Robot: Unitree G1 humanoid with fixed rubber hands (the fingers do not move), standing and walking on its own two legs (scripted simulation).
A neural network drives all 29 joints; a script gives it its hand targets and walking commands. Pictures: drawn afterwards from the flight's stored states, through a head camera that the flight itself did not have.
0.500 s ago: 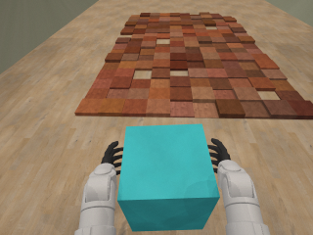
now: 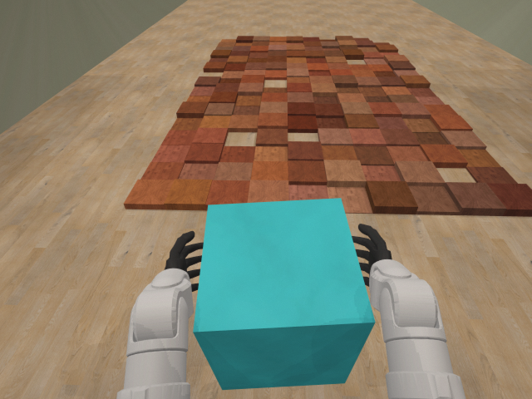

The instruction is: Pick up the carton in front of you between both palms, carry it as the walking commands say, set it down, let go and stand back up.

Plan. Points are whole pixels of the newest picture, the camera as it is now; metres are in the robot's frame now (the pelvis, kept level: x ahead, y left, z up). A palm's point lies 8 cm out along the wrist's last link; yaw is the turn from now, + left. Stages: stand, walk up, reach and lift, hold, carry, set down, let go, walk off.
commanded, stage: carry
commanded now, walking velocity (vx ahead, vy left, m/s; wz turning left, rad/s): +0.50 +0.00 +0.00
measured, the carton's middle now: (279, 297) +0.30 +0.00 +0.01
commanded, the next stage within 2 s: none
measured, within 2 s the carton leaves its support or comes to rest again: neither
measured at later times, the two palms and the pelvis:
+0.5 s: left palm (191, 181) +0.51 +0.17 +0.10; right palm (341, 179) +0.51 -0.13 +0.10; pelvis +0.24 +0.02 +0.01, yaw -1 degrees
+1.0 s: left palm (219, 119) +0.82 +0.15 +0.08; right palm (325, 114) +0.85 -0.15 +0.08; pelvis +0.58 -0.02 +0.02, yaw +3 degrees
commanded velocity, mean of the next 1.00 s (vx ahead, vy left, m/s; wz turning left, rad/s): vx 0.50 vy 0.00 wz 0.00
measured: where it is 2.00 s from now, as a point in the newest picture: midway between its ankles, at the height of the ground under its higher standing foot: (262, 228)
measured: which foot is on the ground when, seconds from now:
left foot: down 0.00-0.12, up 0.14-0.30, down 0.32-0.74, up 0.76-1.00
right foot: down 0.00-0.34, up 0.36-0.70, down 0.72-1.00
